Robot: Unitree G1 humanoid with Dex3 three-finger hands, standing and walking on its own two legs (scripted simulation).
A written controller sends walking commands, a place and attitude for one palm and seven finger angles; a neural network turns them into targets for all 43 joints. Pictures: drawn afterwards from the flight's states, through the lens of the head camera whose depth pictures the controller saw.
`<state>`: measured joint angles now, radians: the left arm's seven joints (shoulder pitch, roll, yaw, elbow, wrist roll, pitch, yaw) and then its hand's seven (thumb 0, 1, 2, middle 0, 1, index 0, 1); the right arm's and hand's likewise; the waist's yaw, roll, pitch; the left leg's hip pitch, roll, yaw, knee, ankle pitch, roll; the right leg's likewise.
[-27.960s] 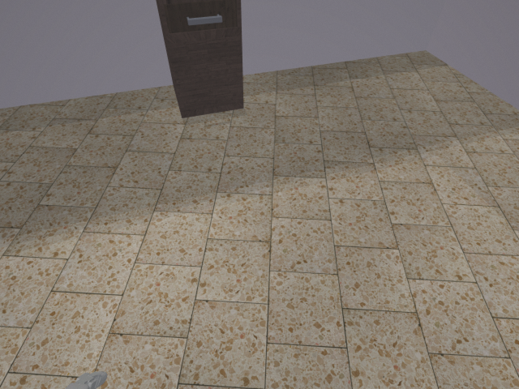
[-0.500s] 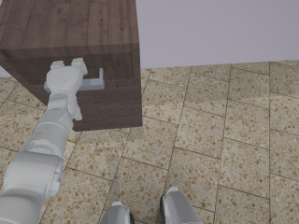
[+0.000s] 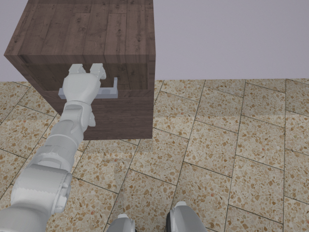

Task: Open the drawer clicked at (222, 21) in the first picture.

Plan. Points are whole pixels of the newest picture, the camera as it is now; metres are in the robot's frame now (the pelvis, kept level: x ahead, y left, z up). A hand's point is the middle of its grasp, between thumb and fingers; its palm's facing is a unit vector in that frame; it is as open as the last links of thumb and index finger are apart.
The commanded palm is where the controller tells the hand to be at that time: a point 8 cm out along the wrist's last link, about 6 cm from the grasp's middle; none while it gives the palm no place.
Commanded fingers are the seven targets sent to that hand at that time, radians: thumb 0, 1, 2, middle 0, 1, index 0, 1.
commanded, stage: lower the fingers behind the handle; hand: left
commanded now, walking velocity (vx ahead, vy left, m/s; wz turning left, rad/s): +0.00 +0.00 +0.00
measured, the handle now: (90, 87) +0.57 +0.18 -0.08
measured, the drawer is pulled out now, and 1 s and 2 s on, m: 0.00 0.00 0.00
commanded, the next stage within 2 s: lift the fingers back up to retry in 1.60 s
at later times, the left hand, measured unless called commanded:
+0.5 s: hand (86, 103) +0.49 +0.17 -0.05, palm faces +0.04 +0.00 -1.00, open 13.8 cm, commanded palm +0.47 +0.17 +0.00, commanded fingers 0.00 -0.50 0.30 -0.30 -1.20 -0.30 -1.20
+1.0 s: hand (90, 104) +0.49 +0.17 -0.06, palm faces +0.01 +0.01 -1.00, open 13.8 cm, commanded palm +0.47 +0.17 -0.04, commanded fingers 0.00 -0.50 0.30 -0.30 -1.20 -0.30 -1.20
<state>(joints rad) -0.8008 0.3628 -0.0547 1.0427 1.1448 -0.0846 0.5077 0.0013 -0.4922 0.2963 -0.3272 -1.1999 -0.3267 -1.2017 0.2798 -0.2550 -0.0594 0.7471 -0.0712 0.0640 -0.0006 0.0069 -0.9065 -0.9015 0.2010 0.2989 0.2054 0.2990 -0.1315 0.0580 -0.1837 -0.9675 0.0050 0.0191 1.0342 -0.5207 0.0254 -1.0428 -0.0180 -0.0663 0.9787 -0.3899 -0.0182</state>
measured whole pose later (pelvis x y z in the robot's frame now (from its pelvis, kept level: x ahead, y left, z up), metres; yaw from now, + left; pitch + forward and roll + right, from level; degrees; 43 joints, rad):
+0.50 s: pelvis -0.02 -0.01 -0.03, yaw +0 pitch +30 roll -1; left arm -0.86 0.43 -0.02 1.12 1.18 -0.07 0.57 0.00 -0.49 0.30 -0.32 -1.21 -0.32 -1.20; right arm 0.29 -0.25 -0.06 0.76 -0.08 0.04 0.02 0.01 -0.91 -0.90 0.20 0.30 0.21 0.30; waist -0.14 0.07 -0.19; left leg -1.15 0.01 0.02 1.19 -0.56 0.02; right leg -1.23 -0.02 -0.07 1.14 -0.43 -0.03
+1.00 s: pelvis -0.04 -0.01 -0.05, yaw +0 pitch +31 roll -1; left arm -0.93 0.47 -0.03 1.12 1.15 -0.07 0.49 0.00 -0.49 0.30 -0.33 -1.31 -0.32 -1.21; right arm 0.31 -0.27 -0.04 0.73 -0.06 0.01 0.01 0.01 -0.91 -0.90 0.20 0.30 0.21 0.30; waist -0.15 0.07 -0.20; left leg -1.26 0.02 0.02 1.30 -0.58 0.02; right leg -1.35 -0.01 -0.06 1.23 -0.43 -0.04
